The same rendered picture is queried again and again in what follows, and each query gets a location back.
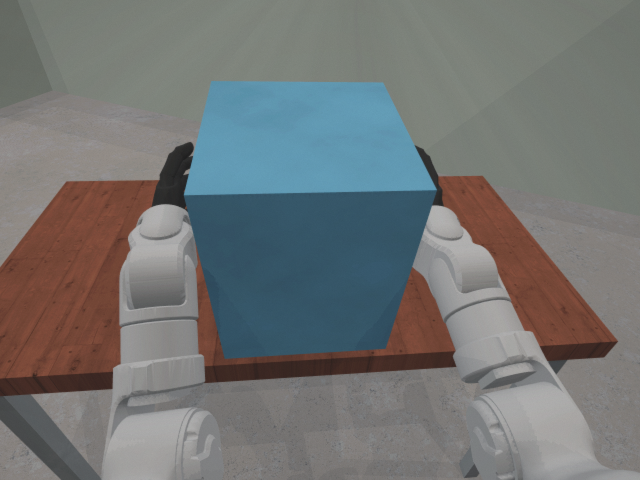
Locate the right robot forearm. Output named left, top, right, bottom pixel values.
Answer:
left=412, top=206, right=596, bottom=457

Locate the carton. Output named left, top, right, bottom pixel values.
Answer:
left=184, top=81, right=437, bottom=359

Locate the robot right upper arm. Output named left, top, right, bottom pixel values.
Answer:
left=466, top=382, right=640, bottom=480

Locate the table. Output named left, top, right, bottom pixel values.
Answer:
left=0, top=176, right=618, bottom=480

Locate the right robot hand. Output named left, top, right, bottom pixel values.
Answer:
left=415, top=146, right=444, bottom=207

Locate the left robot forearm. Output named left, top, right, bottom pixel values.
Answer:
left=101, top=204, right=205, bottom=480

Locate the left robot hand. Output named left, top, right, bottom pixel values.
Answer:
left=152, top=142, right=194, bottom=212

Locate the robot left upper arm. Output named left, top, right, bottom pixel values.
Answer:
left=103, top=407, right=224, bottom=480

